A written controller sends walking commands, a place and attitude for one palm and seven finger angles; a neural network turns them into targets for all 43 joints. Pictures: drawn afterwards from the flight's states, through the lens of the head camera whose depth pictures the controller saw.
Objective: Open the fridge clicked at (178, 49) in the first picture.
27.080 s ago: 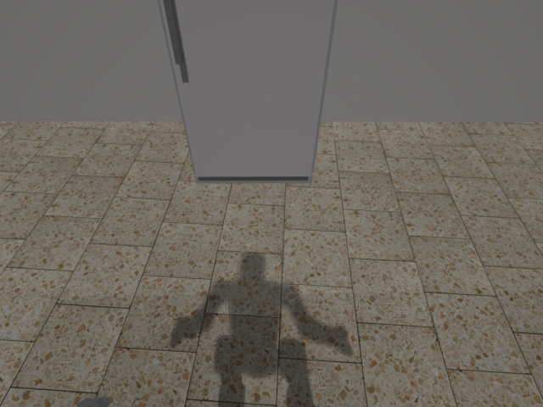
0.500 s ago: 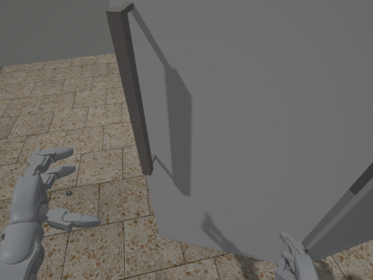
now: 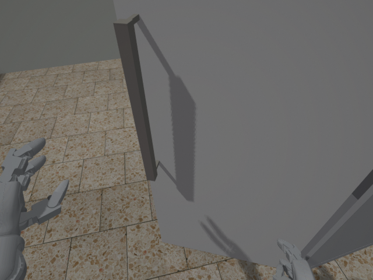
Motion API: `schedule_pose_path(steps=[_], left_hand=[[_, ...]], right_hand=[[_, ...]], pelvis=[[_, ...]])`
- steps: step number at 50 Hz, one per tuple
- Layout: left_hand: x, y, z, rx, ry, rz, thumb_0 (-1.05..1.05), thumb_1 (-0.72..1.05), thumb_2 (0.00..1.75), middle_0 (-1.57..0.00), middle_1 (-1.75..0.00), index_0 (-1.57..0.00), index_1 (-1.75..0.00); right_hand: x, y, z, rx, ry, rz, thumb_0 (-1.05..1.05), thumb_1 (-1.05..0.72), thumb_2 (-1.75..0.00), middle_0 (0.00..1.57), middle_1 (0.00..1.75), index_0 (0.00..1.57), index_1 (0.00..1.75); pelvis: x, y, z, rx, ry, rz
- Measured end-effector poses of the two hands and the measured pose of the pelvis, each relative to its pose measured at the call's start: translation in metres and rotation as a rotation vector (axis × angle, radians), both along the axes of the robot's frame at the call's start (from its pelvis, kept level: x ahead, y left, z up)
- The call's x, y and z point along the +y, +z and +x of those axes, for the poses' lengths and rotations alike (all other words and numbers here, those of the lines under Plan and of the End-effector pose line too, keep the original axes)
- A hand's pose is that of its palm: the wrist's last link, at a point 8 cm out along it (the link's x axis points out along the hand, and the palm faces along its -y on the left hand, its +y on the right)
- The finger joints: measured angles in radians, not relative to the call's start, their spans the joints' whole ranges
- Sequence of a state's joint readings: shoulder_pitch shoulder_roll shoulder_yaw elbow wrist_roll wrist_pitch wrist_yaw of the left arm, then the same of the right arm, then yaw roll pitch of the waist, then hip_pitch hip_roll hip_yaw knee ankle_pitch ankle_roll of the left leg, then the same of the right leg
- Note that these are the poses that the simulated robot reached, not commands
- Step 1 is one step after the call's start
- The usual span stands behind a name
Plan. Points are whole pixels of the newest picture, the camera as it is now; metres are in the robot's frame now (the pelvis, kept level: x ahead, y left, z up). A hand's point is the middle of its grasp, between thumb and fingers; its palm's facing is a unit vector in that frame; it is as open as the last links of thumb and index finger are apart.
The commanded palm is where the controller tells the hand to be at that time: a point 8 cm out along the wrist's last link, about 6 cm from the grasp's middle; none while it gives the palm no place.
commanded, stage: draw the hand back to the body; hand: left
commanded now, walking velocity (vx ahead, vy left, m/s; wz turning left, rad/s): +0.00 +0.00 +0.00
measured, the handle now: (145, 115) +0.43 +0.17 +0.15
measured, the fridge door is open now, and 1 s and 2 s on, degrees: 61 61 61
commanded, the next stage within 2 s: step back with the hand held close in 0.44 s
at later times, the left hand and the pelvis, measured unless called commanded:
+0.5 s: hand (44, 201) +0.18 +0.27 +0.15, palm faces +0.48 -0.80 -0.36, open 7.4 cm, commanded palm +0.13 +0.30 +0.17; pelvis -0.01 +0.00 +0.00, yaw +0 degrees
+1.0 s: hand (29, 212) +0.16 +0.28 +0.15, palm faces +0.39 -0.79 -0.48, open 7.4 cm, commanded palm +0.10 +0.31 +0.17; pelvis -0.05 +0.02 -0.01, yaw -1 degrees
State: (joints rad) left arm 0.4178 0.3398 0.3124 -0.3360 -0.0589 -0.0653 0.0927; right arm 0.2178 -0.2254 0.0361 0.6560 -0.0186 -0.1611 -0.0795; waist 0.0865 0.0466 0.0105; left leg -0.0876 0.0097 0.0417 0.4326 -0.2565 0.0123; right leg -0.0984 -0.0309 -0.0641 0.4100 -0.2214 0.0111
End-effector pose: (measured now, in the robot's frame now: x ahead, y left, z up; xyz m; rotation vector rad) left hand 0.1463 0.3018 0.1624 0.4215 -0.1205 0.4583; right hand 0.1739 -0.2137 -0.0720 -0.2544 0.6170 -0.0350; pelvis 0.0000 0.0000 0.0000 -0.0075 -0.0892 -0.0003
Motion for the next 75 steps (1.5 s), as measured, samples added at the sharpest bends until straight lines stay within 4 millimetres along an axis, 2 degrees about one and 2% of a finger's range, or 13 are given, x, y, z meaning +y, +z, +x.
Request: schedule_pose_path(steps=[7, 14, 29, 34, 42, 47, 55, 66, 75], left_hand=[[0.005, 0.01, -0.01, -0.033, 0.024, 0.023, 0.01, 0.72, 0.81, -0.21, -0.4, -0.21, -0.41], [0.004, 0.002, -0.012, -0.02, 0.033, -0.005, 0.02, 0.85, 0.87, -0.21, -0.32, -0.21, -0.33], [-0.001, 0.008, -0.013, -0.03, 0.021, 0.011, 0.02, 0.89, 0.9, -0.21, -0.3, -0.21, -0.31], [0.002, 0.021, -0.006, -0.092, 0.003, 0.075, 0.02, 0.89, 0.9, -0.21, -0.3, -0.21, -0.3], [0.001, 0.009, -0.005, -0.014, -0.092, 0.113, 0.02, 0.89, 0.9, -0.21, -0.3, -0.21, -0.3], [0.008, 0.008, -0.018, -0.017, -0.11, 0.142, 0.02, 0.89, 0.9, -0.21, -0.3, -0.21, -0.31], [0.022, 0.011, -0.05, -0.106, -0.068, 0.183, 0.02, 0.89, 0.9, -0.21, -0.3, -0.21, -0.31], [0.022, 0.009, -0.08, -0.204, -0.059, 0.194, 0.02, 0.89, 0.9, -0.21, -0.3, -0.21, -0.3], [0.027, 0.014, -0.109, -0.232, -0.037, 0.276, 0.02, 0.89, 0.9, -0.21, -0.3, -0.21, -0.31]], right_hand=[[-0.001, 0.003, 0.003, -0.011, 0.003, -0.005, 0.01, -0.9, -0.9, 0.21, 0.3, 0.21, 0.3], [-0.001, 0.004, 0.001, -0.007, 0.007, -0.011, 0.01, -0.9, -0.9, 0.21, 0.3, 0.21, 0.3], [-0.003, 0.001, -0.007, 0.002, 0.001, -0.004, 0.01, -0.9, -0.9, 0.21, 0.3, 0.21, 0.3], [-0.006, 0.001, -0.008, 0.027, -0.007, -0.015, 0.01, -0.9, -0.9, 0.21, 0.3, 0.21, 0.3], [-0.015, 0.005, -0.024, 0.052, -0.098, -0.046, 0.01, -0.9, -0.9, 0.21, 0.3, 0.21, 0.3], [-0.014, 0.007, -0.041, 0.057, -0.126, -0.067, 0.01, -0.9, -0.9, 0.21, 0.3, 0.21, 0.3], [-0.004, 0.001, -0.07, 0.041, -0.103, -0.069, 0.01, -0.9, -0.9, 0.21, 0.3, 0.21, 0.3], [0.005, -0.013, -0.11, 0.071, -0.065, -0.075, 0.01, -0.9, -0.9, 0.21, 0.3, 0.21, 0.3], [0.002, -0.02, -0.121, 0.052, -0.045, -0.077, 0.01, -0.9, -0.9, 0.21, 0.3, 0.21, 0.3]], pelvis=[[0.0, 0.0, -0.002, -0.007, 0.002, -0.001], [-0.002, 0.001, -0.006, -0.011, 0.004, 0.0], [-0.004, 0.001, -0.008, -0.019, 0.003, 0.0], [-0.003, 0.0, -0.012, 0.033, 0.008, -0.012], [0.008, -0.002, -0.024, 0.083, -0.013, -0.003], [0.014, -0.006, -0.037, 0.083, -0.018, -0.001], [0.019, -0.015, -0.064, 0.073, -0.008, -0.005], [0.02, -0.024, -0.091, 0.067, 0.029, -0.021], [0.017, -0.032, -0.107, 0.053, 0.043, -0.016]])
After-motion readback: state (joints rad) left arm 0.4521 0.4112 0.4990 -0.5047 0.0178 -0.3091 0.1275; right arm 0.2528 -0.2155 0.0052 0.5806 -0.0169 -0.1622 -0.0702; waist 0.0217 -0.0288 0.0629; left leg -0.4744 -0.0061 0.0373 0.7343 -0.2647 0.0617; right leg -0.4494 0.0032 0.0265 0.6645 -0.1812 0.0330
